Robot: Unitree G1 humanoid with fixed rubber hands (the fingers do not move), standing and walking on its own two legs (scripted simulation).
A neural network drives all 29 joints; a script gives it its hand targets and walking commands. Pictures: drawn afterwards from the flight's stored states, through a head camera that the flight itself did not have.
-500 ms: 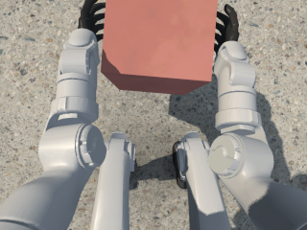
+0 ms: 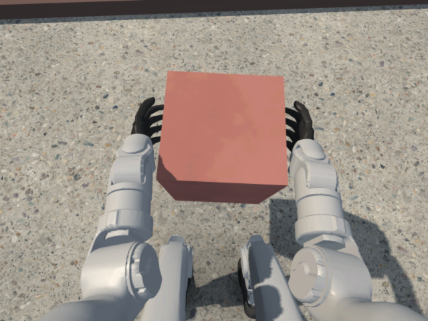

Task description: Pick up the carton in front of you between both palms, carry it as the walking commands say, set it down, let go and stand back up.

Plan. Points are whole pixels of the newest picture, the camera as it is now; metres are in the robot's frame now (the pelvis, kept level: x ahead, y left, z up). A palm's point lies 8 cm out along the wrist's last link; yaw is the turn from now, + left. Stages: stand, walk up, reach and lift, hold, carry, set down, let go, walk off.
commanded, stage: reach and lift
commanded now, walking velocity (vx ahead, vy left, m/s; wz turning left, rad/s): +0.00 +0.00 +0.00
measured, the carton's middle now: (220, 148) +0.45 +0.00 -0.10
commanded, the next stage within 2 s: hold in 1.76 s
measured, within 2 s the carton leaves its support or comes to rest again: neither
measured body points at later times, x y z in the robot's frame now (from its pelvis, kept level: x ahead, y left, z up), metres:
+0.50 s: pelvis +0.05 -0.01 +0.13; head +0.11 +0.00 +0.57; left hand +0.39 +0.15 +0.11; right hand +0.40 -0.15 +0.11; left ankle +0.08 +0.12 -0.57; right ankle +0.08 -0.13 -0.57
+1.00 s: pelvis +0.05 -0.01 +0.17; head +0.03 -0.01 +0.62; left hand +0.36 +0.15 +0.19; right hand +0.37 -0.16 +0.19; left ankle +0.08 +0.12 -0.57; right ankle +0.08 -0.13 -0.57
